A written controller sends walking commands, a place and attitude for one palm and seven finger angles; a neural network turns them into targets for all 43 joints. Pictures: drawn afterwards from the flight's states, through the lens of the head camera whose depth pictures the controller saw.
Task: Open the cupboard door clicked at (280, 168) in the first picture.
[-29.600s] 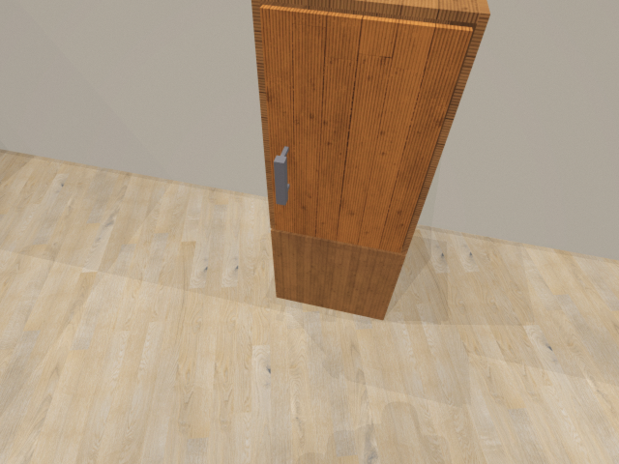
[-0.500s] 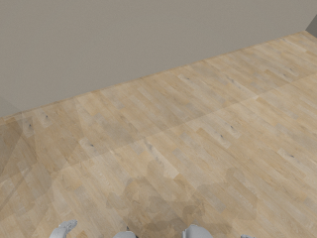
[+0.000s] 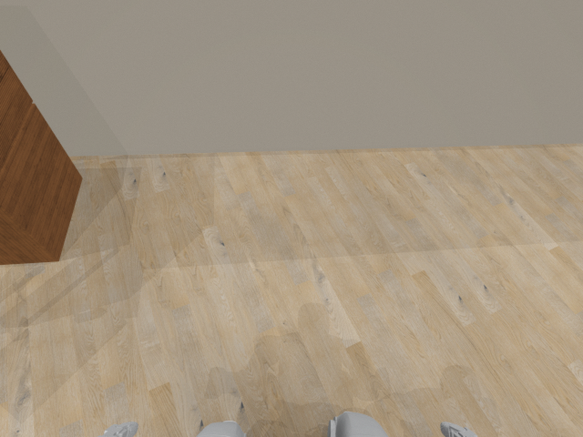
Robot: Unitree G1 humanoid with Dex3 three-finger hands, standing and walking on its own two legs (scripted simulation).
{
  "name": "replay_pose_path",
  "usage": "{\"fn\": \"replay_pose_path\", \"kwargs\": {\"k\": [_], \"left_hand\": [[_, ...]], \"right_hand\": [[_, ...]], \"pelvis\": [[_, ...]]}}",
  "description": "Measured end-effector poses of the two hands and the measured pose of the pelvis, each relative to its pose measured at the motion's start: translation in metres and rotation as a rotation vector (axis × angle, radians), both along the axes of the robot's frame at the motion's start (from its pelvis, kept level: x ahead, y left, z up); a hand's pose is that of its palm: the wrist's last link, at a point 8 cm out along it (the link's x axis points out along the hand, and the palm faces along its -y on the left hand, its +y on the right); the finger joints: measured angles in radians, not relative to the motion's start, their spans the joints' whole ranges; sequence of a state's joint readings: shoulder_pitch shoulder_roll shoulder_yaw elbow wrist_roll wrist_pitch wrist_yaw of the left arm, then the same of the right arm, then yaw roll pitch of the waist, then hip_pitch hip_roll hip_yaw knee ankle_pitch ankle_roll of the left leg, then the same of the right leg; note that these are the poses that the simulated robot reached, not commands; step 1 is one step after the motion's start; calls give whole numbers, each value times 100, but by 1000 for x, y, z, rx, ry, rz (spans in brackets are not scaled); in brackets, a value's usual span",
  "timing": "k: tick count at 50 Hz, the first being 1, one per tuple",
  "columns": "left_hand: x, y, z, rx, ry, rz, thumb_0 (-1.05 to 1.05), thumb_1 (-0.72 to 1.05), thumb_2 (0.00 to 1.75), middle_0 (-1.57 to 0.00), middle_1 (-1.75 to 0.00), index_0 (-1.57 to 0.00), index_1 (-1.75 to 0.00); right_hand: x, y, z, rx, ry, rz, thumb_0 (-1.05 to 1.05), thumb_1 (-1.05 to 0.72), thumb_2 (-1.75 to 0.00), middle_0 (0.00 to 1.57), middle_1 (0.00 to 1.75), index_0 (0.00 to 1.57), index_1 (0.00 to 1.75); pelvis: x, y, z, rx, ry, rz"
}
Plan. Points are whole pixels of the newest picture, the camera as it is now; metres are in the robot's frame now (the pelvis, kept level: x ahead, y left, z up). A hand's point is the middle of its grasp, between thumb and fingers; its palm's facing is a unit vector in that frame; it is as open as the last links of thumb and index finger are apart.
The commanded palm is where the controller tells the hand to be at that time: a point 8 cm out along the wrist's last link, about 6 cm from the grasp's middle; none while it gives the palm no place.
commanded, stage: turn to face it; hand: left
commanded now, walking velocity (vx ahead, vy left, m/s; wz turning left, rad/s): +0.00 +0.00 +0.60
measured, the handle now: out of the picture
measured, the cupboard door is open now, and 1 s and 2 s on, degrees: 47 47 47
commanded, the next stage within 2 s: take the last steps up to it in 1.46 s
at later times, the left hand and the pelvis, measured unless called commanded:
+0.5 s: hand out of the picture +0.01 +0.17 -0.16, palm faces +0.31 -0.93 -0.22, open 7.4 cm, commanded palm none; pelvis +0.00 -0.04 +0.01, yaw +18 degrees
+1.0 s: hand out of the picture -0.02 +0.15 -0.14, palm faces +0.57 -0.77 -0.28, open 7.4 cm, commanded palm none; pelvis +0.02 -0.07 +0.01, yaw +37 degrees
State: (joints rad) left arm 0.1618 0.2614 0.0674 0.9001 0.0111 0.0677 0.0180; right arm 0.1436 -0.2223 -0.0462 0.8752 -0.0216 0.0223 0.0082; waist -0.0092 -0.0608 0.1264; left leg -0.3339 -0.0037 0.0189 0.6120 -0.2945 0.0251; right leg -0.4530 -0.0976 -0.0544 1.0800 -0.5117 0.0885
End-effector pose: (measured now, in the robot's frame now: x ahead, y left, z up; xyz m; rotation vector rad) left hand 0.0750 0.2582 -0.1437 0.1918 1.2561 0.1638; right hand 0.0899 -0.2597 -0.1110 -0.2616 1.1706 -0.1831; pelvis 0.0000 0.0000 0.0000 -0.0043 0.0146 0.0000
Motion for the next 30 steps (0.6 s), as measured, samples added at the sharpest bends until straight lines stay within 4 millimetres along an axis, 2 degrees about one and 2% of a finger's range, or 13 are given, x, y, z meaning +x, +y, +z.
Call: {"fn": "replay_pose_path", "kwargs": {"k": [5,11,14,17,23,27,30], "left_hand": [[2,1,17,20,-55,47,1,90,90,-20,-30,-20,-30],[-2,-13,28,73,-127,89,1,90,90,-20,-30,-20,-30],[-16,-23,32,90,-126,119,1,90,90,-20,-30,-20,-30],[-35,-34,34,76,-94,161,1,90,90,-20,-30,-20,-30],[-70,-46,22,13,-47,254,1,90,90,-21,-30,-20,-30],[-97,-38,0,-19,-18,337,1,90,90,-21,-30,-20,-30],[-110,-30,-4,-7,16,388,1,90,90,-21,-30,-20,-30]], "right_hand": [[-1,-1,-1,17,41,42,0,-91,-90,20,30,20,30],[6,-21,-19,56,67,74,0,-90,-90,20,30,21,30],[17,-30,-24,63,75,99,0,-91,-90,20,30,20,30],[31,-32,-17,62,76,129,0,-91,-90,20,30,20,30],[65,-14,-3,48,55,235,0,-91,-90,20,30,20,30],[93,8,-7,21,-3,330,0,-91,-90,20,30,20,30],[101,20,-4,7,-15,387,0,-91,-90,20,30,20,30]], "pelvis": [[-2,-9,7,-13,-2,50],[0,-35,0,4,6,123],[-2,-42,0,8,-6,166],[0,-45,6,19,-11,206],[4,-42,10,42,-2,287],[4,-30,-5,13,8,349],[2,-31,-5,13,8,386]]}}
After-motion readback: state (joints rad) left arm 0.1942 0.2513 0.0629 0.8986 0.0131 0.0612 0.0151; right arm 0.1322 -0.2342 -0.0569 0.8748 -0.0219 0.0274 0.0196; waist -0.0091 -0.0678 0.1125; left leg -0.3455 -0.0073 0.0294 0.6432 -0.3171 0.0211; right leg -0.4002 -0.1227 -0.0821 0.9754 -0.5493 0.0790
